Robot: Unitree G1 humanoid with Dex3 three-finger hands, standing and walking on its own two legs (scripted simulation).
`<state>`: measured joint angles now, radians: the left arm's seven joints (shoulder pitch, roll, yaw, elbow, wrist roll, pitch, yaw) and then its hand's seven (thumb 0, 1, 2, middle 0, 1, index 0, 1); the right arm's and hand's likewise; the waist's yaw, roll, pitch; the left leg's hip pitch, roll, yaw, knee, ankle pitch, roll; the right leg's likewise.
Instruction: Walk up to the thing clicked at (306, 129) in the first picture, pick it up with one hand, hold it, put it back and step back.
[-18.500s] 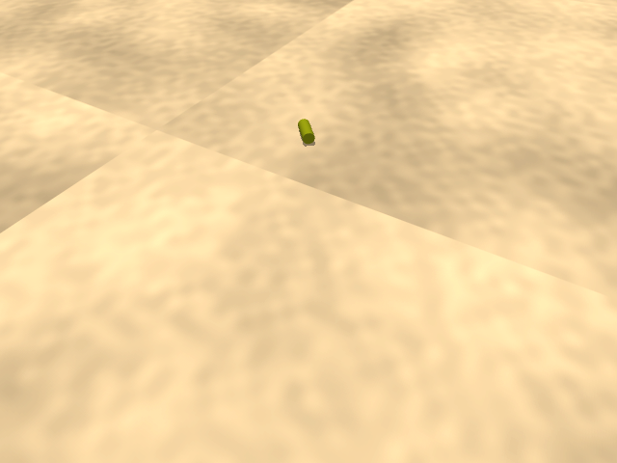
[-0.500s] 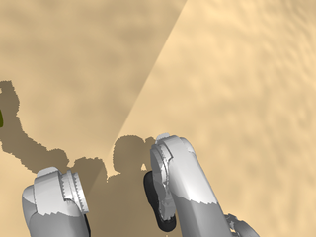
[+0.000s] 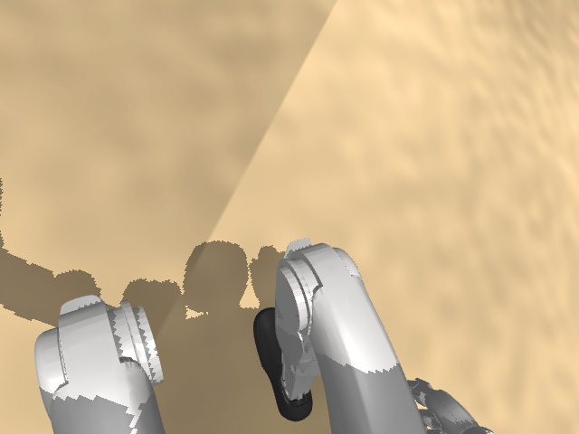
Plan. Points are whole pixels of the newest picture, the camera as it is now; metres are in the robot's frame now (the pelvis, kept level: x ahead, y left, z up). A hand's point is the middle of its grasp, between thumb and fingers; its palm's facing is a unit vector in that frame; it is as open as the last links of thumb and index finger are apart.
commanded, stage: rest palm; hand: left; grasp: from above
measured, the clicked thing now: out of the picture +0.47 +0.38 -0.28
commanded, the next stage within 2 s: close in 1.98 s
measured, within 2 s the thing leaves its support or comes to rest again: neither
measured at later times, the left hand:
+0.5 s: hand out of the picture +0.45 +0.38 -0.22, palm faces -0.50 -0.13 -0.86, open 13.6 cm
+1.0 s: hand out of the picture +0.45 +0.37 -0.23, palm faces -0.46 -0.11 -0.88, open 13.3 cm
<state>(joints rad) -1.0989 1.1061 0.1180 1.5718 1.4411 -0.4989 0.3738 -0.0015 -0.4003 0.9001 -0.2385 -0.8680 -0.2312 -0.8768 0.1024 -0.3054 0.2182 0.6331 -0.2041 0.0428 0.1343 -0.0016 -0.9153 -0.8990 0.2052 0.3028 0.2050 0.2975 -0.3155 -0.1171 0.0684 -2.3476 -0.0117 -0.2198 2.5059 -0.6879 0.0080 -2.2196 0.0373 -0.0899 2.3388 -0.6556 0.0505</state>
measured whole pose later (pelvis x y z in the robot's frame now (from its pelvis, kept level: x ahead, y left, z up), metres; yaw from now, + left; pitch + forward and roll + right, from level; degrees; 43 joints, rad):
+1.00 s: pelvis +0.00 +0.01 -0.01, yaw -3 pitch +27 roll -16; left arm -1.07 1.16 0.13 1.67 1.43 -0.37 0.49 0.00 -0.38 0.90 -0.22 -0.88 -0.22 -0.89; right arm 0.08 -0.32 0.29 0.59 -0.22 -0.08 0.16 0.00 -0.91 -0.90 0.21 0.30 0.21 0.30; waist -0.35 -0.15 0.12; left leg -2.36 0.00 -0.25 2.57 -0.72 0.02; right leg -2.23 0.06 -0.11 2.37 -0.66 0.06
